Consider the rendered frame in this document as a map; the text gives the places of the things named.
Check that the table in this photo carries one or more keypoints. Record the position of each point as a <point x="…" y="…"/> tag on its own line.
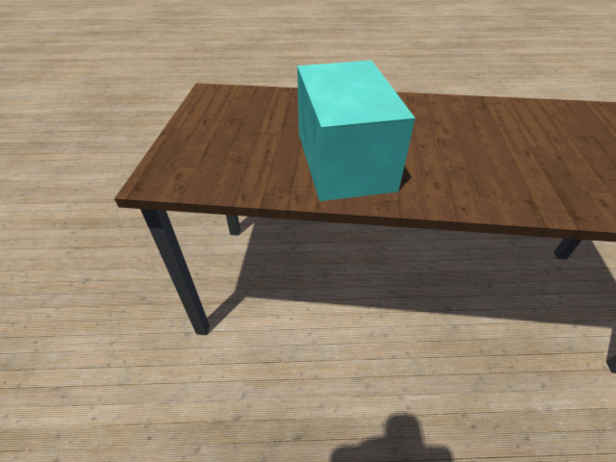
<point x="487" y="164"/>

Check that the carton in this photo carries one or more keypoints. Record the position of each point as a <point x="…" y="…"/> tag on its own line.
<point x="354" y="129"/>

